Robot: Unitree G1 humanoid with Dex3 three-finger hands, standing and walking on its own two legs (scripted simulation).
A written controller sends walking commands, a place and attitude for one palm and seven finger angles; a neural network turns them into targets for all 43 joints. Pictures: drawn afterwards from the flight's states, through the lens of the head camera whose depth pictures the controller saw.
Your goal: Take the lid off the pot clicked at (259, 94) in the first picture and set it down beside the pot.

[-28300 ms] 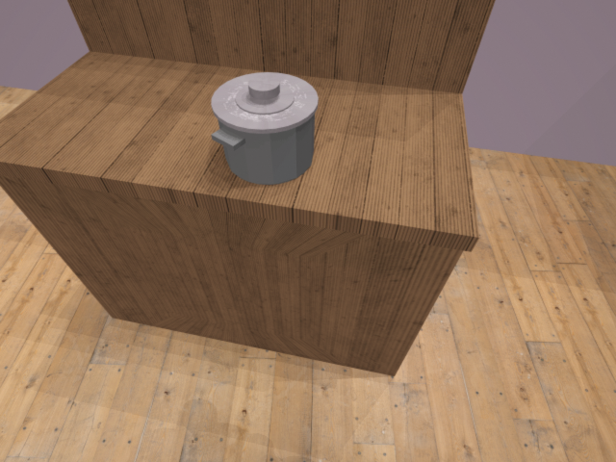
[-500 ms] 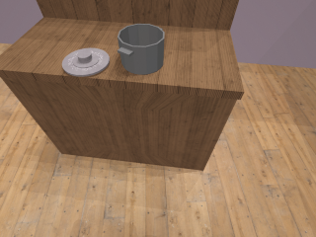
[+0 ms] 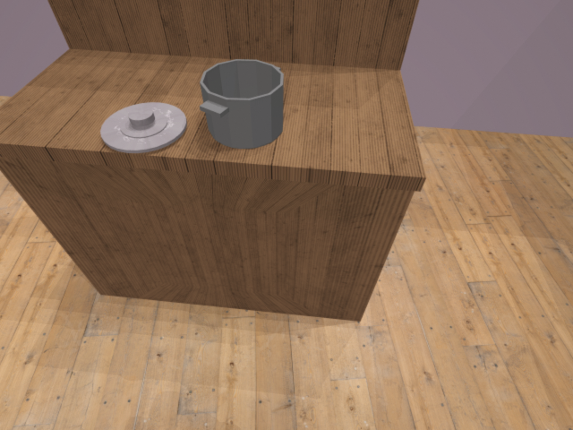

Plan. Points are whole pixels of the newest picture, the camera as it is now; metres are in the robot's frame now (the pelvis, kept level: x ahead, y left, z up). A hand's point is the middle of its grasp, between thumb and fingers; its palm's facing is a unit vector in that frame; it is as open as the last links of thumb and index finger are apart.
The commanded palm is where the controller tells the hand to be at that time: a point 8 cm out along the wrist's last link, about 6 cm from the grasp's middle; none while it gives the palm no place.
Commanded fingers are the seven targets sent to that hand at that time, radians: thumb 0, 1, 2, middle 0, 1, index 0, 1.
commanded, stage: let the arm hang, fingers relaxed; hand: left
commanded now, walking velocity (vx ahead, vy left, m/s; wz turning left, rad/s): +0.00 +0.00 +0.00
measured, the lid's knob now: (141, 116) +0.72 +0.36 +0.03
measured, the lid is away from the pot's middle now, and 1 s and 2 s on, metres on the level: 0.23 0.23 0.23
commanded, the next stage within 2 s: look to check the result in 0.96 s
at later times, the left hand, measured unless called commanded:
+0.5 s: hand out of the picture +0.01 +0.16 -0.18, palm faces +0.04 -0.98 -0.18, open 7.3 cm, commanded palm none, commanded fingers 0.00 0.90 0.90 -0.20 -0.30 -0.20 -0.30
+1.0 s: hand out of the picture +0.01 +0.17 -0.18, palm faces +0.03 -0.98 -0.19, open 7.3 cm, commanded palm none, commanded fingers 0.00 0.90 0.90 -0.20 -0.30 -0.20 -0.30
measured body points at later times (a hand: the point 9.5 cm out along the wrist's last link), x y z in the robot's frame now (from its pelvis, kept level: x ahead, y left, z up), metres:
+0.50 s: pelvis +0.01 +0.00 +0.00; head +0.02 +0.00 +0.45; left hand +0.01 +0.22 -0.16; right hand -0.02 -0.21 -0.16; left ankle +0.00 +0.13 -0.74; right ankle -0.06 -0.08 -0.74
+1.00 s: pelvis +0.01 +0.00 +0.00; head +0.02 +0.00 +0.45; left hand +0.01 +0.22 -0.16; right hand -0.02 -0.21 -0.16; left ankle +0.00 +0.13 -0.74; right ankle -0.06 -0.08 -0.74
